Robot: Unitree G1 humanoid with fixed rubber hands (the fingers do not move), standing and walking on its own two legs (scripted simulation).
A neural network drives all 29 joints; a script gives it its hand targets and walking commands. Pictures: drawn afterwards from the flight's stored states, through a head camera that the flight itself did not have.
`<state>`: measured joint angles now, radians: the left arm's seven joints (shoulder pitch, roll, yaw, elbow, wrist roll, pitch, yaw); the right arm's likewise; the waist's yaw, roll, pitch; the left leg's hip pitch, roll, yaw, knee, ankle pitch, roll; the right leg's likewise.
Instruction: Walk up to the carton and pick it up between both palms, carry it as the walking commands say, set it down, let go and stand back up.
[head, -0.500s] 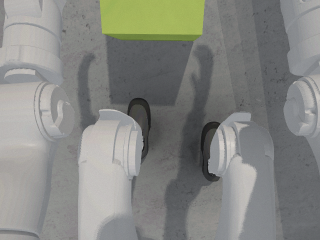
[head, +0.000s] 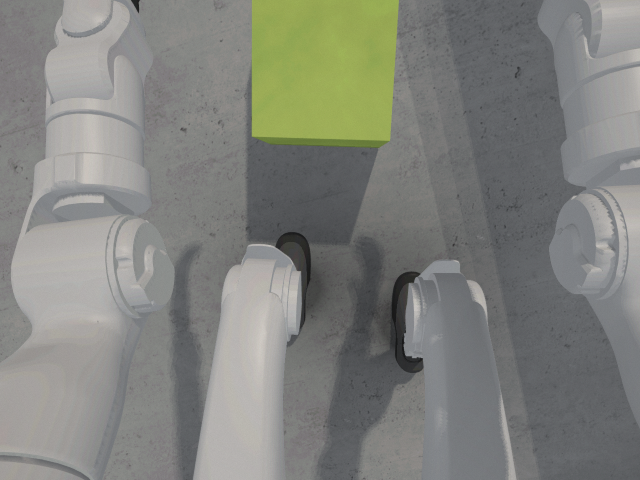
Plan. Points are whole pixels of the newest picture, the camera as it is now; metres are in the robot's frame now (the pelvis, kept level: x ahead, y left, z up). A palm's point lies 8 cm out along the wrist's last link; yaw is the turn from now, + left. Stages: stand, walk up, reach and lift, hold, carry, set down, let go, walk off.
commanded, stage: set down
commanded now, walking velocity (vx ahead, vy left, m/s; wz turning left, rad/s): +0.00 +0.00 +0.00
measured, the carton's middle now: (325, 49) +0.59 +0.08 -0.41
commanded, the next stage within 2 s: let go in 0.64 s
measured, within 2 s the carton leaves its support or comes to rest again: neither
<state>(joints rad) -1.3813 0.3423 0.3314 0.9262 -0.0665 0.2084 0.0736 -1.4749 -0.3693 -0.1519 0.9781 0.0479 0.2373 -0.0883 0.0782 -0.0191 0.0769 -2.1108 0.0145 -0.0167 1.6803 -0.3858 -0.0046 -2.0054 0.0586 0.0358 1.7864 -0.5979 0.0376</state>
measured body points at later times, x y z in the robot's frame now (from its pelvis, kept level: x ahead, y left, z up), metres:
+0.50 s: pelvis +0.02 +0.00 +0.14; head +0.35 +0.02 +0.45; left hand +0.56 +0.26 +0.04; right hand +0.61 -0.14 +0.05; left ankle +0.13 +0.12 -0.46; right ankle +0.07 -0.13 -0.46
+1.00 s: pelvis +0.06 +0.01 +0.21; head +0.34 +0.03 +0.57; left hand +0.47 +0.26 +0.09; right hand +0.50 -0.16 +0.09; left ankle +0.13 +0.12 -0.46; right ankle +0.07 -0.13 -0.46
